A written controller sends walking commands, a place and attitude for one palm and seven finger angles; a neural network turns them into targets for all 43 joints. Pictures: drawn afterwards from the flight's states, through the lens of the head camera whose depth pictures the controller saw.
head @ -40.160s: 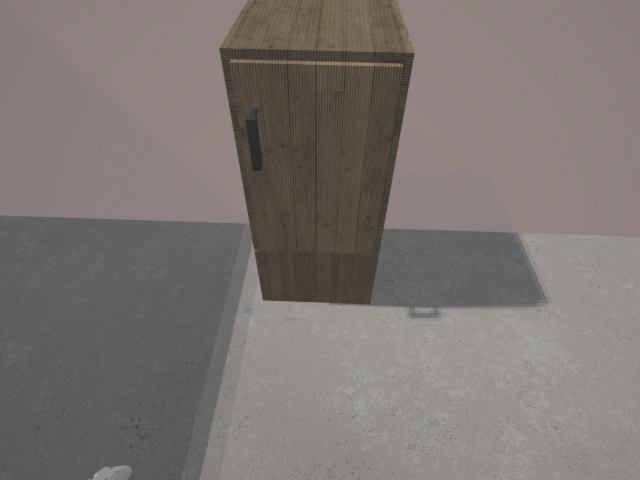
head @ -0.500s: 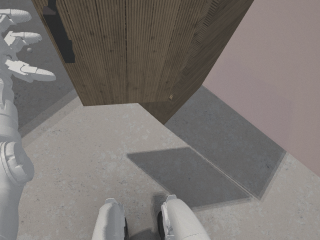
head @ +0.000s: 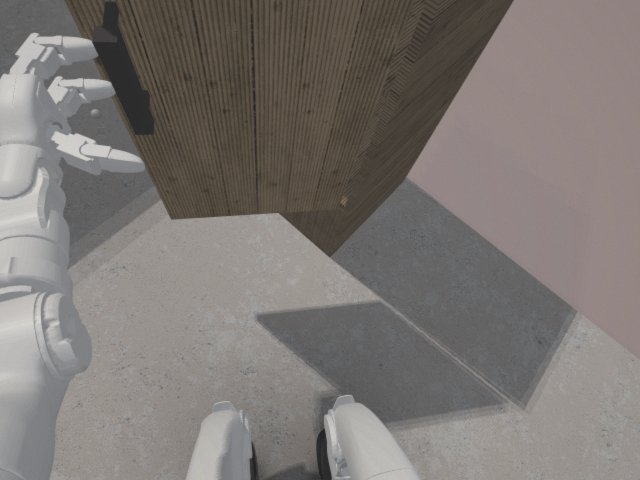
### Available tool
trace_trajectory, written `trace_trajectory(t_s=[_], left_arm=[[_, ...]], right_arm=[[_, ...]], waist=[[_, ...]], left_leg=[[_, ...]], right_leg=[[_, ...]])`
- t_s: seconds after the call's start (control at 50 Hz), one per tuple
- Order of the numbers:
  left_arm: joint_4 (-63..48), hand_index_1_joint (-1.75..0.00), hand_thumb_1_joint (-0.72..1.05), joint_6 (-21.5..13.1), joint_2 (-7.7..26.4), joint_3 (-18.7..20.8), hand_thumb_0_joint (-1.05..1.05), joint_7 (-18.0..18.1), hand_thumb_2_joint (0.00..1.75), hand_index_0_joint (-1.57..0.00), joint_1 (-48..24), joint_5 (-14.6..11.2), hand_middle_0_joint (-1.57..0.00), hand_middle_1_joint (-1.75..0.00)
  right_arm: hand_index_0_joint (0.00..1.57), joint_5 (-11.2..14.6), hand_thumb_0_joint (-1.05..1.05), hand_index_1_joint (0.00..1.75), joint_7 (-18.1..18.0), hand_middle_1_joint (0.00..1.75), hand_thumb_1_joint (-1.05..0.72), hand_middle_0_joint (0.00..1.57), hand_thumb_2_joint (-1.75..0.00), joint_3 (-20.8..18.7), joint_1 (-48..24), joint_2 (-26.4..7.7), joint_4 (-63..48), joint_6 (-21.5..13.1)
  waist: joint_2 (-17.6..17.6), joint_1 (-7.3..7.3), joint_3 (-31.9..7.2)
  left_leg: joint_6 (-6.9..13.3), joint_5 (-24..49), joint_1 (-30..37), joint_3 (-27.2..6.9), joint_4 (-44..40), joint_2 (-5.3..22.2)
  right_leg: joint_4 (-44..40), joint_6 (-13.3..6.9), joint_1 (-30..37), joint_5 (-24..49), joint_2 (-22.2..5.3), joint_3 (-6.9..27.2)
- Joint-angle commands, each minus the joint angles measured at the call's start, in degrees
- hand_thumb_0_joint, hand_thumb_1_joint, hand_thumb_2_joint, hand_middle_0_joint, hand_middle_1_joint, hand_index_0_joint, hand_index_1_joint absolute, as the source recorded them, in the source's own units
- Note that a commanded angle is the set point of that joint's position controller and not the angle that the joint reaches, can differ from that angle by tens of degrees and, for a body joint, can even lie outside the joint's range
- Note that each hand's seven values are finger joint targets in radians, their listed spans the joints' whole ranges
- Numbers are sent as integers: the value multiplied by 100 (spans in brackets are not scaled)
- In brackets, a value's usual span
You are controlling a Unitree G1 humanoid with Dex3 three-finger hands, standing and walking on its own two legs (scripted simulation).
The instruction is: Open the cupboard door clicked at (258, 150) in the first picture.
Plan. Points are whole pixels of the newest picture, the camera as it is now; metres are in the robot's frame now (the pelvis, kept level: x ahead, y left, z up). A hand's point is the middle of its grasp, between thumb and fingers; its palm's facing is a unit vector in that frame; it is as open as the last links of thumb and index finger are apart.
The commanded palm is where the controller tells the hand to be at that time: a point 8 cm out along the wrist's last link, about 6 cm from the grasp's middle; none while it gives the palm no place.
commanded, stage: slide the fingers in behind the handle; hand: left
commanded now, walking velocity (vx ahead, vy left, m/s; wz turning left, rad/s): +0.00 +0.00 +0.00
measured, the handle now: (129, 74) +0.58 +0.18 +0.07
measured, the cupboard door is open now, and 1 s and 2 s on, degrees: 49 49 49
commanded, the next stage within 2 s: close the thumb around the handle in 1.08 s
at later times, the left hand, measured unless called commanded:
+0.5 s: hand (139, 111) +0.53 +0.17 +0.07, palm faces +0.03 -1.00 +0.00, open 13.9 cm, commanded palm +0.52 +0.20 +0.07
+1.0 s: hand (150, 111) +0.53 +0.15 +0.07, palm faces +0.05 -1.00 -0.02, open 14.0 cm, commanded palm +0.51 +0.20 +0.07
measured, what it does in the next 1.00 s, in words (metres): stands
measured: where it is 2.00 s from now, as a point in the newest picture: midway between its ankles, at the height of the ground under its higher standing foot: outside the picture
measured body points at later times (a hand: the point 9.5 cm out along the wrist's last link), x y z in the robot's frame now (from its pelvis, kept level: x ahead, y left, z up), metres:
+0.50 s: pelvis +0.00 +0.00 +0.00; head +0.15 +0.02 +0.42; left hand +0.53 +0.22 +0.07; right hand +0.00 -0.26 -0.11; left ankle +0.02 +0.10 -0.63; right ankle +0.01 -0.12 -0.63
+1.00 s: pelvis +0.00 -0.01 +0.00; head +0.15 +0.01 +0.43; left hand +0.52 +0.21 +0.07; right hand +0.00 -0.27 -0.11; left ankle +0.02 +0.10 -0.63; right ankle +0.01 -0.12 -0.63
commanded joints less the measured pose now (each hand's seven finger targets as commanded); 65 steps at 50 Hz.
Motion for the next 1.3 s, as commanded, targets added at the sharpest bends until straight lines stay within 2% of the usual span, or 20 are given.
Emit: trace_trajectory(t_s=[0.0, 0.1, 0.2, 0.24, 0.32, 0.34, 0.42, 0.52, 0.6, 0.62, 0.7, 0.8, 0.84, 0.92, 0.96, 1.06, 1.14, 1.16, 1.22, 1.28], left_arm=[[-1184, -120, -50, -314, 997, -155, 0, 24, 30, -30, -2731, -113, -30, -120], [-1283, -120, -50, -479, 994, -10, 0, 252, 30, -30, -2805, -97, -30, -120], [-958, -120, -50, -401, 884, -121, 0, 402, 30, -30, -2554, 62, -30, -120], [-1051, -120, -50, -442, 1023, -8, 0, 445, 30, -30, -2575, 87, -30, -120], [-1230, -120, -50, -499, 499, -431, 0, 438, 30, -30, -2851, 54, -30, -120], [-1144, -120, -50, -493, 588, -309, 0, 450, 30, -30, -2729, 51, -30, -120], [-1155, -120, -50, -517, 533, -257, 0, 542, 30, -30, -2969, -74, -30, -120], [-1237, -120, -50, -642, 802, -54, 0, 768, 30, -30, -2920, 102, -30, -120], [-1364, -120, -50, -717, 462, -349, 0, 809, 30, -30, -2795, 187, -30, -120], [-1372, -120, -50, -724, 137, -577, 0, 791, 30, -30, -2862, 139, -30, -120], [-1081, -120, -50, -571, 406, -318, 0, 838, 30, -30, -2853, 64, -30, -120], [-1129, -120, -50, -657, 616, -167, 0, 926, 30, -30, -2573, 183, -30, -120], [-1154, -120, -50, -731, 433, -275, 0, 895, 30, -30, -2491, 186, -30, -120], [-830, -120, -50, -630, 459, -266, 0, 805, 30, -30, -2612, 83, -30, -120], [-824, -120, -50, -583, 607, -216, 0, 772, 30, -30, -2709, 82, -30, -120], [-1287, -120, -50, -785, 665, -176, 0, 753, 30, -30, -2906, 80, -30, -120], [-1233, -120, -50, -772, 455, -281, 0, 738, 30, -30, -2644, 77, -30, -120], [-1010, -120, -50, -670, 406, -319, 0, 736, 30, -30, -2574, 61, -30, -120], [-1089, -122, -33, -562, 611, -161, 0, 780, 37, -31, -2714, 48, -31, -122], [-1110, -124, -16, -589, 512, -228, 0, 810, 44, -32, -2670, 41, -32, -124]], right_arm=[[20, 10, 0, 30, -63, 30, -90, 20, -90, -426, 1105, -1097, -123, -58], [20, -57, 0, 30, -50, 30, -90, 20, -90, -450, 1157, -1082, -54, -100], [20, -66, 0, 30, 4, 30, -90, 20, -90, -435, 1153, -1063, -109, -53], [20, -69, 0, 30, 2, 30, -90, 20, -90, -434, 1155, -1062, -151, -53], [20, -78, 0, 30, 31, 30, -90, 20, -90, -443, 1166, -1009, -126, -60], [20, -72, 0, 30, 28, 30, -90, 20, -90, -469, 1162, -1037, -108, -54], [20, -88, 0, 30, 18, 30, -90, 20, -90, -451, 1184, -1022, -89, -87], [20, -129, 0, 30, 40, 30, -90, 20, -90, -455, 1197, -1015, -100, -112], [20, -123, 0, 30, 94, 30, -90, 20, -90, -492, 1155, -983, -108, -81], [20, -128, 0, 30, 105, 30, -90, 20, -90, -500, 1170, -961, -103, -86], [20, -101, 0, 30, 71, 30, -90, 20, -90, -505, 1180, -1020, -60, -40], [20, -115, 0, 30, 85, 30, -90, 20, -90, -463, 1150, -968, -142, -49], [20, -112, 0, 30, 102, 30, -90, 20, -90, -484, 1123, -951, -149, -58], [20, -82, 0, 30, 68, 30, -90, 20, -90, -468, 1126, -993, -143, -55], [20, -68, 0, 30, 38, 30, -90, 20, -90, -455, 1104, -1007, -152, -60], [20, -103, 0, 30, 32, 30, -90, 20, -90, -475, 1112, -992, -127, -108], [20, -100, 0, 30, 64, 30, -90, 20, -90, -514, 1122, -995, -78, -86], [20, -84, 0, 30, 64, 30, -90, 20, -90, -496, 1104, -1002, -71, -70], [20, -84, 0, 30, 42, 30, -90, 20, -90, -483, 1160, -1027, -106, -43], [20, -77, 0, 30, 38, 30, -90, 20, -90, -476, 1087, -995, -132, -56]], waist=[[995, -154, -2849], [913, -120, -3098], [806, -127, -2826], [791, -76, -2972], [885, -223, -2900], [866, -149, -2976], [779, -215, -2945], [818, -116, -3167], [946, -109, -3241], [963, -208, -3213], [601, -209, -2946], [619, -51, -3004], [657, -64, -3025], [415, -195, -2628], [349, -200, -2683], [846, -93, -3348], [895, -80, -3363], [727, -134, -3077], [665, -105, -2983], [619, -105, -2953]], left_leg=[[47, 2364, 2979, -315, -690, -54], [35, 2597, 3099, -344, -646, -61], [56, 2417, 2815, -265, -658, -94], [61, 2494, 2786, -244, -650, -107], [63, 2479, 2949, -269, -656, -103], [40, 2468, 2960, -275, -653, -97], [73, 2377, 2812, -256, -642, -128], [77, 2455, 2800, -237, -609, -136], [32, 2615, 3018, -236, -636, -125], [40, 2696, 3134, -254, -624, -126], [71, 2271, 2673, -201, -673, -153], [90, 2373, 2509, -108, -675, -191], [77, 2438, 2623, -108, -654, -184], [120, 1986, 2232, -83, -661, -206], [129, 1875, 2088, -75, -660, -206], [78, 2377, 2700, -153, -593, -178], [44, 2622, 2950, -173, -591, -150], [63, 2404, 2713, -149, -597, -158], [86, 2272, 2611, -155, -683, -175], [76, 2243, 2568, -140, -681, -178]], right_leg=[[-787, -102, 541, 1743, 43, 19], [-729, -104, 624, 1880, 36, 12], [-753, -97, 659, 1849, 28, 31], [-714, -91, 809, 1980, 18, 47], [-745, -97, 650, 1940, 26, 26], [-744, -101, 658, 1918, 23, 27], [-752, -90, 726, 1918, 30, 50], [-684, -99, 877, 2014, 18, 81], [-690, -104, 862, 2126, 11, 57], [-696, -109, 733, 2149, 23, 35], [-794, -72, 954, 2001, 14, 87], [-767, -78, 1268, 2252, -1, 154], [-748, -82, 1168, 2285, 3, 135], [-834, -58, 1116, 1978, 9, 175], [-843, -38, 1210, 1937, -7, 209], [-698, -83, 1100, 2149, -12, 174], [-692, -87, 984, 2261, -1, 110], [-751, -68, 959, 2139, 3, 119], [-779, -81, 1099, 2067, 13, 119], [-800, -71, 1085, 2056, 1, 129]])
